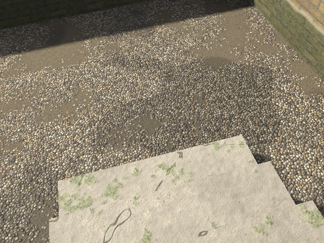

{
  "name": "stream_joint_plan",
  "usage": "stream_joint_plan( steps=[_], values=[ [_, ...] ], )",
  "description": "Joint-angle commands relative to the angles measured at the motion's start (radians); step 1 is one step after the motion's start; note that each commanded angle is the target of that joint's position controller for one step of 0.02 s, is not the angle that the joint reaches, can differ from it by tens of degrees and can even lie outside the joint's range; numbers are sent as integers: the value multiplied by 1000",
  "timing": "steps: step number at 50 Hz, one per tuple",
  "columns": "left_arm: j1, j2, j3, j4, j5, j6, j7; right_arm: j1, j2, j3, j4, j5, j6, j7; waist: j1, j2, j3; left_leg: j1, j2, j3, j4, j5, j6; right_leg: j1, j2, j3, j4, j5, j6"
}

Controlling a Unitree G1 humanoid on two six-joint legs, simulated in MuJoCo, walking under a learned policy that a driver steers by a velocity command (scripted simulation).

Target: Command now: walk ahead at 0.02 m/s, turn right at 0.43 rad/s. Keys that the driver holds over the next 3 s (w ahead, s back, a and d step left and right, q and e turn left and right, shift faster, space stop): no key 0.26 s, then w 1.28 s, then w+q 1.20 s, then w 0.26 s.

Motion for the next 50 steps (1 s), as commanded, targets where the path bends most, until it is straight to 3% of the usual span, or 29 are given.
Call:
stream_joint_plan(
  steps=[1,5,8,9,12,13,14,15,16,17,18,20,22,25,30,32,34,35,36,37,38,39,40,42,43,45,46,48,50],
  values=[
    [-66,120,36,-75,11,-18,11,50,-49,-7,-40,-2,11,-5,-42,-84,-132,-31,-17,5,77,94,-9,80,-228,318,-278,606,-186],
    [-49,119,37,-58,16,-20,7,39,-31,2,-16,12,8,10,-30,-83,-158,74,-21,21,-29,239,12,79,-194,263,-288,482,-167],
    [-37,114,33,-63,20,-17,4,-19,-13,18,-28,11,4,13,7,-137,-126,143,-26,38,-174,183,35,72,-191,285,-308,340,-168],
    [1,113,34,-46,28,-6,5,-68,-9,26,-53,21,9,17,38,-166,-78,103,-21,12,-332,16,40,127,-204,323,-347,257,-168],
    [15,118,32,-25,43,10,0,-36,-15,25,-31,51,3,21,60,-203,-64,284,-46,31,-547,-46,69,123,-220,362,-377,213,-166],
    [-2,117,29,-24,35,12,4,13,-8,24,-9,53,0,19,31,-172,-65,376,-47,30,-655,25,84,97,-215,361,-364,258,-152],
    [-8,92,18,-17,26,8,8,92,11,29,28,45,-6,20,-6,-124,-82,530,-41,37,-816,120,96,40,-193,351,-366,169,-117],
    [43,51,7,7,21,2,9,139,3,33,49,22,-20,22,-5,-50,-83,663,26,-50,-926,128,109,-35,-147,316,-322,6,-61],
    [87,31,8,7,2,-2,-3,140,-73,22,50,12,-37,22,28,157,-60,696,181,-313,-981,-50,180,-152,-22,159,-206,-156,-17],
    [-15,110,27,2,15,-5,-8,178,-77,20,74,23,-45,31,-32,184,16,560,249,-451,-1091,-248,243,-154,12,73,-183,-186,-4],
    [-80,131,36,1,16,-13,-18,147,-73,20,76,27,-50,34,-27,146,92,508,240,-453,-1133,-336,247,-130,-6,37,-156,-132,2],
    [-120,115,37,17,27,-26,-34,155,-115,-1,87,34,-55,33,-30,122,118,472,202,-398,-1145,-256,242,-83,5,-29,-69,-62,19],
    [-104,90,32,45,39,-32,-45,185,-108,-7,107,33,-67,35,-28,98,88,533,176,-347,-1131,-114,255,-97,-6,-37,-10,-49,26],
    [-149,70,22,51,31,-40,-48,184,-89,-14,120,42,-88,48,-32,92,63,559,148,-268,-1117,55,263,-48,-21,-63,-57,-23,35],
    [-166,82,22,63,26,-42,-30,250,-111,-31,164,32,-92,52,-40,94,33,555,183,-239,-1055,305,283,61,-30,-107,-113,-45,17],
    [-126,96,29,102,43,-50,-26,276,-141,-49,191,33,-97,45,-34,81,8,561,234,-243,-988,453,295,106,-69,-73,-18,88,0],
    [-53,111,35,139,44,-55,-23,239,-152,-56,182,28,-91,39,17,58,17,532,225,-228,-903,425,280,149,-75,-66,-107,-26,-18],
    [60,97,37,184,42,-61,-19,195,-140,-56,174,36,-91,39,81,33,15,411,184,-177,-793,471,252,332,-49,-89,-207,-18,-29],
    [215,138,56,252,47,-69,-12,162,-128,-57,170,34,-93,42,150,-58,-2,256,99,-94,-549,492,212,528,-68,-17,-310,-34,-57],
    [314,263,83,284,44,-79,-6,187,-48,-44,135,32,-98,48,127,-344,-61,3,-83,40,-160,-10,144,701,-323,383,-396,88,-169],
    [312,245,80,291,2,-86,-10,146,-105,-53,136,11,-95,26,140,-228,14,-195,-101,-44,-109,-181,157,640,-408,535,-428,134,-239],
    [258,212,69,283,3,-96,-10,123,-112,-61,147,17,-94,20,106,-126,102,-231,-55,-100,-72,-123,158,575,-409,461,-429,139,-244],
    [199,165,55,278,16,-101,-9,113,-117,-65,164,26,-95,22,71,-53,126,-193,-29,-105,-88,-43,156,498,-377,396,-425,200,-214],
    [151,162,50,288,40,-112,4,130,-103,-69,201,8,-86,37,21,-72,119,-115,6,-110,-170,138,147,416,-308,249,-376,386,-152],
    [177,153,43,297,43,-119,2,158,-80,-65,224,2,-75,47,14,-92,68,-49,-22,-77,-154,191,144,383,-270,201,-365,480,-133],
    [151,129,31,319,25,-145,1,76,-75,-74,210,7,-74,60,-15,-103,71,12,-33,-93,-299,409,147,284,-188,113,-324,373,-81],
    [108,110,29,319,8,-154,12,-4,-52,-56,177,1,-82,74,-28,-98,96,112,-49,-20,-493,609,132,123,-132,40,-328,211,-69],
    [174,66,9,353,5,-156,30,-60,5,-34,179,3,-92,88,4,-90,66,257,-70,53,-581,890,132,10,-110,52,-254,45,-85],
    [194,73,5,368,5,-152,43,-56,19,-20,200,12,-91,81,10,-107,70,294,-74,58,-592,948,127,-25,-115,84,-150,46,-85]
  ],
)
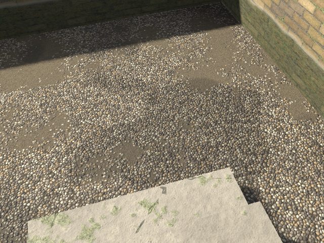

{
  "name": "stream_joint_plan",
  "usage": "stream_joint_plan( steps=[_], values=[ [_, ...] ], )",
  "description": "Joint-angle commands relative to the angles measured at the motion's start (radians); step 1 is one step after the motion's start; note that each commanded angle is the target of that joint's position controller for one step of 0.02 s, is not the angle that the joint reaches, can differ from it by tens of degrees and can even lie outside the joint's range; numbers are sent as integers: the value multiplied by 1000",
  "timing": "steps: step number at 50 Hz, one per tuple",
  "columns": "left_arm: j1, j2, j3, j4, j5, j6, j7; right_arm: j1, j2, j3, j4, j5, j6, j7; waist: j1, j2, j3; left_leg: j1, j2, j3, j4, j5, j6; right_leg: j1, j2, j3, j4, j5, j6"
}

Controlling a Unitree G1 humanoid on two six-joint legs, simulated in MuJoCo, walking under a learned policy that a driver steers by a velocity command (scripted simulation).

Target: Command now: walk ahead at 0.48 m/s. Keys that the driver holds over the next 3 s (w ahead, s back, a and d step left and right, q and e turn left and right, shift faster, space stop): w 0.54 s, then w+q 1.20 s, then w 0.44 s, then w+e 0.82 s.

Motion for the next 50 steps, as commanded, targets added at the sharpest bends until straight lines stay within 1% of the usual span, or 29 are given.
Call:
stream_joint_plan(
  steps=[1,5,7,8,9,10,11,12,13,15,17,19,21,22,26,28,31,34,36,37,38,39,40,41,42,43,45,47,50],
  values=[
    [-41,63,0,-33,-2,-20,18,-24,17,28,-19,7,-9,-2,-18,-85,79,244,-64,111,-64,182,-16,-365,-134,160,-14,332,-35],
    [90,64,5,27,40,2,37,-21,25,52,-5,20,-34,-23,50,-44,106,307,-65,133,-312,38,-32,-219,-111,159,294,523,-21],
    [51,109,12,39,42,31,39,259,-22,21,89,22,-39,-45,-105,8,22,550,1,121,-599,125,7,-181,-93,84,711,728,-27],
    [21,93,21,23,19,41,32,400,-76,3,150,10,-34,-43,-151,121,-1,785,149,-33,-596,302,119,-445,-3,31,1204,217,3],
    [124,33,15,-12,-23,40,45,511,-114,6,143,17,-45,-29,-97,97,-239,1215,363,-199,-8,767,177,-767,6,86,1443,-355,16],
    [152,55,9,-34,-30,29,54,537,-146,-8,152,34,-39,-20,-105,32,-291,1268,461,-293,-32,525,267,-958,-27,172,1475,-279,-11],
    [68,92,12,-48,7,31,49,461,-123,-8,126,33,-43,-24,-107,-47,-185,1104,449,-309,-187,42,329,-1077,-74,150,1373,-150,-21],
    [-20,94,19,-65,33,33,33,364,-137,-21,116,21,-46,-46,-90,18,-121,897,509,-483,-335,-507,396,-1097,-97,124,1266,-73,4],
    [-122,113,36,-66,63,41,26,298,-47,6,114,18,-60,-54,-52,-131,17,684,460,-449,-383,-569,353,-1086,-124,182,1162,42,31],
    [-253,48,27,-108,31,48,-2,197,-11,41,113,-2,-96,-49,37,-133,231,120,282,-252,-483,-462,227,-756,-182,176,571,341,87],
    [-243,-1,27,-82,53,60,-28,200,-38,39,112,26,-106,-54,37,23,152,-22,153,-117,-463,-303,188,-429,-176,59,337,562,96],
    [-89,-30,25,-22,47,74,-42,251,-68,26,140,32,-91,-49,68,120,51,80,185,-125,-368,-81,174,-359,-191,69,462,692,61],
    [-188,17,39,-38,32,73,-46,279,-54,23,127,34,-76,-39,28,33,73,181,169,-122,-331,-187,157,-458,-193,27,423,689,45],
    [-325,29,46,-80,45,61,-41,383,-8,32,173,33,-78,-52,-38,32,125,404,185,-206,-280,-327,180,-719,-243,112,384,753,46],
    [-641,44,61,-174,44,12,-42,594,-20,22,211,-16,-90,-83,-197,6,178,767,214,-331,-135,-487,220,-1144,-217,147,200,690,77],
    [-706,32,51,-226,38,-9,-53,527,3,25,189,-14,-109,-95,-170,2,186,610,203,-310,-118,-550,189,-997,-248,148,50,856,88],
    [-577,-5,32,-190,-2,2,-94,360,-27,24,132,18,-109,-70,-134,-21,123,122,122,-152,-118,-666,98,-262,-175,25,-124,1153,89],
    [-456,54,35,-159,-5,12,-63,395,-38,25,145,-3,-80,-81,-122,-5,119,352,79,-138,155,-529,75,-216,-202,49,-342,1100,99],
    [-91,128,74,-63,5,6,-44,416,-74,5,179,5,-50,-97,51,-34,-69,309,40,-108,652,-408,76,178,-238,47,-424,1118,122],
    [6,184,84,-23,27,3,-49,446,-29,0,199,21,-41,-100,80,-134,-104,127,-94,-57,1036,-1029,42,341,-310,109,-365,1196,87],
    [36,216,76,-29,42,-4,-56,665,28,7,185,77,-46,-108,-53,-230,-279,-154,-76,-78,1282,-1265,9,678,-497,181,101,1786,90],
    [28,200,82,-39,13,9,-68,637,16,20,162,88,-53,-119,-15,-254,-389,-298,-10,-61,1317,-1183,11,712,-571,258,108,1603,37],
    [14,207,89,-45,-2,15,-60,501,8,23,108,85,-41,-120,22,-297,-389,-407,4,-7,1336,-1084,2,576,-620,378,-84,987,-43],
    [-106,116,65,-92,11,18,-51,353,-6,19,100,31,-22,-109,25,-132,-228,-332,31,21,1209,-860,7,264,-526,313,-268,549,-24],
    [-137,138,65,-112,27,2,-41,295,4,16,45,19,-5,-91,0,-259,-169,-294,44,35,1233,-800,4,72,-600,382,-306,517,-92],
    [-173,89,47,-118,46,-16,-50,247,-14,10,32,7,9,-77,-38,-161,-59,-234,81,2,1044,-705,5,-124,-542,288,-323,477,-64],
    [-211,44,35,-103,35,-40,-47,200,43,13,20,2,27,-60,-100,-113,49,-142,86,-21,807,-518,-13,-383,-461,156,-340,497,-6],
    [-219,59,28,-95,11,-53,-31,124,50,12,-34,-10,19,-44,-122,-124,50,-105,72,-25,534,-339,-43,-401,-460,136,-345,632,-28],
    [-166,78,35,-101,15,-31,-27,135,62,20,-26,-3,29,-43,-128,-142,-39,-69,52,23,462,-284,-31,-278,-467,81,-292,777,-42]
  ],
)
Over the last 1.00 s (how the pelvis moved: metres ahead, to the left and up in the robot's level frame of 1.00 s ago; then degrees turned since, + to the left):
0.23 -0.05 -0.01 -4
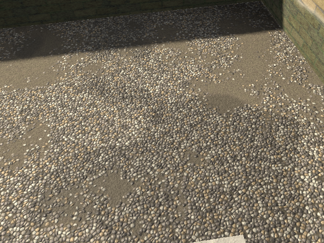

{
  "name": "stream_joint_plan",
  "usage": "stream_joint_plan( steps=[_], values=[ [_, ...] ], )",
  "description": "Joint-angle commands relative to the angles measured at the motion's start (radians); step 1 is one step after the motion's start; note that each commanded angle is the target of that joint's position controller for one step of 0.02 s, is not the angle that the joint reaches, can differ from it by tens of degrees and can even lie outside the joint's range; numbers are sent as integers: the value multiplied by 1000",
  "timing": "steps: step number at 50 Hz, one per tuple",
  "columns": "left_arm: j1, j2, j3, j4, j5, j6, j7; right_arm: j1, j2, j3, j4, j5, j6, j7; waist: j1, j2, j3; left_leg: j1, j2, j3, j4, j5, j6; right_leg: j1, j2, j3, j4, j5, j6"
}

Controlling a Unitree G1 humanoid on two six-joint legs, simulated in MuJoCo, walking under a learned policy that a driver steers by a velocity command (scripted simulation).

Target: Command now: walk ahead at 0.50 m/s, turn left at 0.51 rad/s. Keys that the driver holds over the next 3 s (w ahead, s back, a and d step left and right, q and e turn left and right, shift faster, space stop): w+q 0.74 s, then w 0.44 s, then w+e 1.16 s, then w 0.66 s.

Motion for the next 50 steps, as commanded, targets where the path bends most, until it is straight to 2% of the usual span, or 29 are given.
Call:
stream_joint_plan(
  steps=[1,6,9,13,14,16,17,18,19,20,21,23,24,25,26,27,28,29,30,31,33,36,37,38,40,43,44,46,50],
  values=[
    [-30,171,33,-85,15,-10,-1,168,1,-3,17,-11,22,15,-73,-152,-90,119,8,-7,34,171,21,-23,-330,244,-197,492,-121],
    [190,139,33,-59,30,22,-2,-132,-28,-23,-73,3,37,33,66,-115,98,-208,10,-67,45,24,54,184,-372,298,-194,76,-110],
    [259,145,37,-43,42,20,9,-215,-31,-36,-90,-5,23,37,106,-119,148,-266,9,-55,38,-21,59,253,-395,257,-139,235,-92],
    [199,169,41,-68,46,23,15,-249,-27,-36,-113,12,15,43,99,-175,126,-104,26,60,7,-69,66,176,-386,113,-49,425,-24],
    [307,134,35,-20,61,0,27,-404,12,-27,-165,17,-5,41,188,-180,170,-348,69,-50,-96,190,59,379,-395,172,-16,78,11],
    [375,119,26,29,66,-30,44,-525,3,-24,-207,8,-35,37,262,-162,224,-515,67,-94,-260,191,43,498,-426,208,-2,-11,18],
    [359,137,30,31,58,-38,51,-522,-4,-22,-212,1,-49,39,247,-173,197,-472,71,-44,-284,174,47,489,-443,191,-6,112,14],
    [248,107,24,-7,61,-36,65,-496,15,2,-214,31,-62,61,203,-42,197,-210,100,-1,-635,454,28,301,-389,69,-10,-20,54],
    [162,90,16,-20,25,-27,70,-411,62,19,-167,38,-68,92,164,-39,152,216,69,50,-735,673,17,19,-327,-28,-18,-149,70],
    [93,139,28,-29,16,-22,71,-309,46,8,-107,47,-62,110,120,-68,144,385,37,70,-701,741,4,-70,-319,-56,12,-149,57],
    [42,179,40,-46,16,-11,66,-167,12,-3,-44,51,-48,102,57,-104,107,451,50,65,-702,717,3,-29,-321,-84,122,-72,50],
    [83,176,43,-2,-10,31,55,178,-55,-27,99,21,-44,53,-81,-102,-90,797,-8,121,-749,640,34,43,-255,-108,572,326,26],
    [69,186,55,4,-18,50,59,328,-134,-50,164,7,-46,34,-173,-40,-139,983,16,62,-821,647,63,-44,-203,-83,908,146,32],
    [71,182,73,24,-23,60,68,348,-242,-77,183,-11,-42,26,-200,152,-85,1056,63,-16,-794,568,103,-247,-46,-41,1365,-555,38],
    [248,92,55,-53,-28,49,54,285,-318,-62,137,6,-55,36,-2,270,-270,1346,206,-146,-415,1179,128,-584,-75,116,1526,-616,49],
    [178,119,41,-106,-4,45,56,275,-283,-65,109,51,-43,27,-41,142,-392,1320,262,-287,-484,958,184,-629,-107,153,1447,-504,51],
    [132,130,46,-116,16,52,64,243,-222,-46,88,63,-34,20,-25,23,-309,1131,277,-339,-610,722,190,-641,-103,148,1367,-380,60],
    [92,82,32,-144,32,58,60,181,-212,-42,79,52,-30,6,-4,103,-294,1011,341,-539,-802,234,274,-692,-68,156,1373,-297,57],
    [67,104,29,-134,54,68,55,163,-163,-28,56,45,-47,3,6,46,-205,812,343,-613,-869,-4,285,-637,-115,216,1249,-233,46],
    [33,107,29,-147,49,81,52,91,-106,-4,46,33,-73,16,49,-5,-119,576,311,-567,-872,-113,253,-549,-118,263,1025,-27,42],
    [-77,102,24,-189,30,102,52,51,-83,6,46,35,-102,14,95,-39,-11,312,227,-535,-910,-44,239,-440,-112,269,758,91,94],
    [-154,84,12,-221,42,103,49,123,-124,-2,51,48,-91,-13,80,-17,-99,377,182,-508,-892,268,251,-372,-70,243,601,162,136],
    [-144,109,20,-207,33,101,45,139,-133,-13,43,43,-87,-4,75,-10,-113,370,153,-452,-886,325,225,-328,-61,224,562,252,125],
    [-124,123,24,-188,27,99,41,175,-125,-14,54,41,-83,0,71,22,-129,413,144,-462,-874,318,203,-331,-59,239,589,322,106],
    [-238,154,40,-216,31,93,18,250,-35,-2,96,57,-82,-5,36,-25,-48,535,64,-449,-807,-65,161,-487,-73,306,408,522,76],
    [-378,148,41,-261,27,93,1,364,-73,-16,93,43,-87,-19,-34,-12,33,688,88,-545,-808,-195,181,-671,-39,326,312,457,70],
    [-398,132,37,-274,22,90,-3,362,-71,-18,85,40,-91,-25,-33,-44,64,624,65,-516,-806,-223,185,-629,-28,310,211,515,75],
    [-433,103,32,-284,32,82,-24,364,-46,-11,75,32,-92,-29,-59,-3,54,597,35,-511,-752,-329,194,-580,-13,305,161,615,77],
    [-488,122,40,-320,26,65,-35,410,-56,-13,73,17,-108,-32,-89,15,72,645,30,-551,-657,-155,213,-608,10,314,120,559,66]
  ],
)
Over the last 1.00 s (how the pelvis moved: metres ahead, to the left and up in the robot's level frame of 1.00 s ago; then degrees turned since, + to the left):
0.55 -0.14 -0.33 11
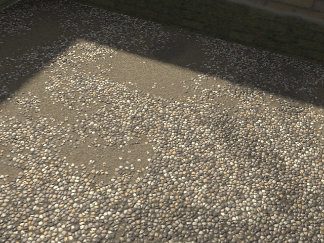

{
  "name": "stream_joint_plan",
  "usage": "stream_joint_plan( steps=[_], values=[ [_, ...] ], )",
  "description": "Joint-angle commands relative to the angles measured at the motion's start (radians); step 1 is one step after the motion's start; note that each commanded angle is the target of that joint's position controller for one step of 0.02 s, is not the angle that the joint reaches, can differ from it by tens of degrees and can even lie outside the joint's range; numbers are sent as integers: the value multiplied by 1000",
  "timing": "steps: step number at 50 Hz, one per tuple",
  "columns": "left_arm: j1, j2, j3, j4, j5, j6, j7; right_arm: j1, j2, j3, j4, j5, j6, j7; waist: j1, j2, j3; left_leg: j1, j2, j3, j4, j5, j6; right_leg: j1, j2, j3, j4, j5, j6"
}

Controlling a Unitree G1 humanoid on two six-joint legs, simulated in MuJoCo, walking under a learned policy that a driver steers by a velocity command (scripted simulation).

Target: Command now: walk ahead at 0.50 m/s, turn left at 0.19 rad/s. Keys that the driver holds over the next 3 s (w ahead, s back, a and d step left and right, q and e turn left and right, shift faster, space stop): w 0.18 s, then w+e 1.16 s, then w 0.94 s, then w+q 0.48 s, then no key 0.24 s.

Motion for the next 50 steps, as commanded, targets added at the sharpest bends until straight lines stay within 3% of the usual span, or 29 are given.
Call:
stream_joint_plan(
  steps=[1,4,5,8,10,11,12,13,14,15,16,17,18,19,21,22,25,29,31,33,34,35,36,37,38,39,41,45,50],
  values=[
    [-168,45,8,-108,0,-30,-6,99,-118,-20,-24,-16,-18,-13,-45,104,151,72,231,-373,-123,316,89,-216,20,-5,-69,-2,-6],
    [-197,34,6,-141,-12,-43,-16,115,-113,-16,-15,-20,-23,-19,-72,120,167,91,207,-368,-62,400,83,-197,39,-30,-124,17,-29],
    [-226,31,5,-144,-2,-56,-20,127,-118,-17,-3,-24,-21,-19,-90,98,167,105,195,-356,-11,393,80,-201,40,-44,-158,44,-41],
    [-220,-3,-13,-153,-24,-89,-22,121,-83,-3,16,-15,-20,-26,-112,101,192,75,161,-292,47,483,41,-70,39,-96,-328,118,-45],
    [-108,-5,-17,-110,-54,-97,-11,109,-61,7,35,-18,-20,-28,-78,73,179,24,147,-236,112,510,8,162,14,-86,-474,224,-60],
    [29,27,1,-59,-71,-86,1,75,-99,0,27,-31,-20,-14,-14,72,73,60,157,-229,208,562,17,321,5,-43,-497,227,-79],
    [164,62,10,2,-59,-85,13,90,-116,-3,45,-24,-24,-8,33,35,58,78,157,-154,378,755,4,401,53,-130,-530,198,-91],
    [323,85,24,84,-39,-81,15,89,-123,-6,55,-13,-14,-4,121,-2,32,-54,151,-78,662,664,-19,629,5,-86,-584,187,-121],
    [532,121,42,156,-32,-68,10,56,-75,-6,63,-14,-16,11,193,-58,-49,-332,38,79,1050,-60,-43,946,-90,-21,-411,331,-178],
    [585,151,51,164,-29,-68,1,174,-93,-5,11,34,-15,-5,103,-165,-242,-627,79,96,1310,-318,-92,1314,-263,201,-31,630,-282],
    [568,176,60,138,-47,-73,0,82,-141,5,-29,42,-18,-7,179,-134,-308,-859,116,106,1367,-233,-109,1374,-352,404,-152,316,-423],
    [462,173,68,109,-50,-66,21,-24,-127,17,-58,11,-20,0,179,-66,-255,-931,151,118,1259,-96,-107,1213,-339,523,-358,-283,-458],
    [369,93,48,75,-31,-53,35,-129,-120,15,-58,-32,-25,17,151,98,-96,-884,208,112,1091,55,-93,932,-289,476,-481,-541,-400],
    [368,88,41,80,-18,-58,42,-175,-93,21,-80,-52,-26,36,128,85,-20,-789,228,99,1012,74,-98,705,-300,541,-500,-431,-418],
    [351,14,5,120,-34,-97,45,-289,-59,27,-130,-60,-7,36,43,127,125,-640,291,59,611,235,-134,373,-183,382,-520,-109,-326],
    [327,45,11,113,-38,-98,43,-310,-34,38,-154,-57,1,38,41,70,106,-490,268,117,410,296,-154,259,-86,270,-561,-18,-294],
    [329,51,12,94,-53,-89,37,-345,-7,56,-173,-20,-12,50,51,-56,8,-206,215,145,70,539,-174,222,-3,143,-532,199,-245],
    [434,56,19,90,-72,-69,31,-534,-44,55,-224,-12,-7,40,138,-20,29,-232,190,134,-102,596,-183,391,-21,237,-489,103,-183],
    [470,70,24,91,-49,-53,36,-577,-59,53,-245,-8,-12,39,148,-9,49,-227,177,116,-183,497,-179,463,-40,302,-446,33,-179],
    [465,94,30,87,-39,-51,39,-499,-79,45,-233,-7,-28,39,100,-6,44,-89,156,99,-299,410,-155,470,-28,340,-367,-12,-184],
    [448,88,30,77,-43,-62,34,-396,-122,31,-209,-16,-44,30,53,25,-8,86,208,50,-330,394,-123,410,15,304,-254,-49,-168],
    [430,54,22,41,-51,-77,28,-229,-209,7,-191,-29,-53,14,-16,134,-138,329,412,-123,-310,355,-62,294,56,207,-26,-217,-147],
    [564,-2,10,31,-91,-72,33,-178,-281,-17,-189,-29,-31,5,15,319,-286,554,662,-461,-357,343,77,74,168,29,222,-771,-119],
    [490,108,32,34,-53,-53,41,-182,-217,-21,-183,-9,-14,6,4,190,-213,479,661,-544,-379,218,98,-54,104,-38,337,-817,-118],
    [403,98,35,23,-32,-45,32,-217,-146,-6,-189,-12,-11,9,8,94,-86,376,596,-434,-413,195,72,-87,68,-34,390,-721,-110],
    [353,65,31,9,-24,-41,22,-259,-109,2,-187,-15,-11,14,27,69,-4,273,552,-329,-460,270,47,-89,41,-40,382,-655,-101],
    [340,41,32,4,-11,-21,6,-283,-89,6,-173,-10,-21,14,77,144,74,129,478,-155,-515,421,-2,-37,5,-51,343,-606,-81],
    [268,27,30,-29,-13,0,-8,-237,-102,-5,-145,10,-47,19,104,148,45,101,460,5,-563,624,3,-35,-11,-67,322,-496,-56],
    [81,15,8,-100,-21,0,-22,-193,-132,-16,-120,8,-46,20,82,141,81,85,428,175,-595,642,-24,-21,-24,-109,92,-286,-45]
  ],
)
Over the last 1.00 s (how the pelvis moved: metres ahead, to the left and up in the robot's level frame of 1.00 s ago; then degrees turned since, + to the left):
0.44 0.27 -0.20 33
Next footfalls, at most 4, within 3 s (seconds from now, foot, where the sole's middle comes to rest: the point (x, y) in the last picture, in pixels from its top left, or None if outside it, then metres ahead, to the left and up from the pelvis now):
0.26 right None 0.38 -0.13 -0.92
0.70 left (144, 242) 0.63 0.00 -0.92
1.20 right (205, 212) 0.76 -0.31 -0.92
1.76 left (208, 156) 1.11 -0.40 -0.92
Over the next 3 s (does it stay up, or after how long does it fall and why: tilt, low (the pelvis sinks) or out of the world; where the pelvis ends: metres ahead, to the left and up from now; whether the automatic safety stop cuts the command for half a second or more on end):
stays up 1.41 -0.74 -0.14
